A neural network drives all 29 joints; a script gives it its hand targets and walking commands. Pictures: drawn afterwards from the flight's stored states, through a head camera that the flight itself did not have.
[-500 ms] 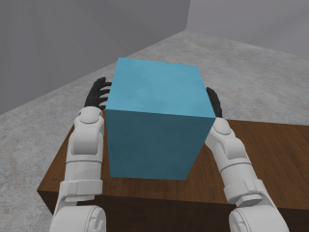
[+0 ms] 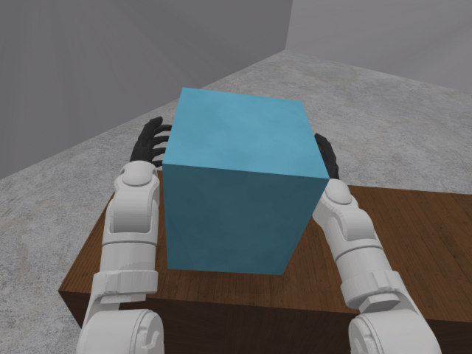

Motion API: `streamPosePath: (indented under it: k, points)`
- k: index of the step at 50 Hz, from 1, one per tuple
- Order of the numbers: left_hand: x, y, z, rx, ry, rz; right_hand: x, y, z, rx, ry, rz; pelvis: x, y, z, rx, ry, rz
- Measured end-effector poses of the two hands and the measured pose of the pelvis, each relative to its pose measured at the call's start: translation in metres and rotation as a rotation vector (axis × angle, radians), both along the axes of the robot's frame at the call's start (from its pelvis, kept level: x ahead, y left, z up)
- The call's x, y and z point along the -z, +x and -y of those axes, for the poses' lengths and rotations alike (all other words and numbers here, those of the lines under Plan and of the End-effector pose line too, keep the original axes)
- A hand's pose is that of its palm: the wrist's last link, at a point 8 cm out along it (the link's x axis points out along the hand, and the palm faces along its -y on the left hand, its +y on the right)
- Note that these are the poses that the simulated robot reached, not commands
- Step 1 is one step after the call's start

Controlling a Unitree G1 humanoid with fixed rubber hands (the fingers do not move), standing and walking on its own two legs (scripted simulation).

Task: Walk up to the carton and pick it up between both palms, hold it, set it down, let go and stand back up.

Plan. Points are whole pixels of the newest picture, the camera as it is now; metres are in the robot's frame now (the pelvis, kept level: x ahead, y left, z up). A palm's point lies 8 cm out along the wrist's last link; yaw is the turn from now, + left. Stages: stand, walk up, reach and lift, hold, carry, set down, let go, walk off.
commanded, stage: hold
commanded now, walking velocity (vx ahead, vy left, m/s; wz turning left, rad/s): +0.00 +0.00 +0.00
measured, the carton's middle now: (234, 185) +0.38 +0.00 +0.15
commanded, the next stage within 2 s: none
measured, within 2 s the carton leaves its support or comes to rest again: neither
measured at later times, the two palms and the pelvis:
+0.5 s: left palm (145, 166) +0.37 +0.15 +0.19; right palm (323, 181) +0.36 -0.15 +0.17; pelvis +0.00 +0.00 +0.00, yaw +0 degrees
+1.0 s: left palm (145, 162) +0.37 +0.15 +0.20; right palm (323, 179) +0.36 -0.15 +0.17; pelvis +0.00 +0.00 +0.00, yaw +0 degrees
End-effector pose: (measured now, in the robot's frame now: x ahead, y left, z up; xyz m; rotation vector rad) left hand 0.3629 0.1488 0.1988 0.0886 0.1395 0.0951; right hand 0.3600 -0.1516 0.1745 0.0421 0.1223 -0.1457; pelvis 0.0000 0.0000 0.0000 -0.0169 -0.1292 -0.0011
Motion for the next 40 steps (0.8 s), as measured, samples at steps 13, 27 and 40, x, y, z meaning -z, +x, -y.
streamPosePath:
  k: [13,27,40]
  points:
    - [-0.0009,0.0046,0.0019,0.003,0.011,0.012,0.0012,0.0041,0.0015,0.003,0.007,0.011,-0.0001,0.0006,0.0008,-0.001,0.0,-0.024]
    - [0.0079,0.0035,-0.0003,-0.002,0.008,-0.004,0.0072,0.0044,-0.0001,-0.003,0.005,-0.005,0.0,0.0043,0.0003,-0.008,-0.002,-0.013]
    - [0.0017,0.0016,-0.0007,0.0,0.009,0.008,0.003,0.0017,-0.0009,0.004,0.009,0.006,0.0001,0.0027,0.0,-0.006,-0.001,-0.014]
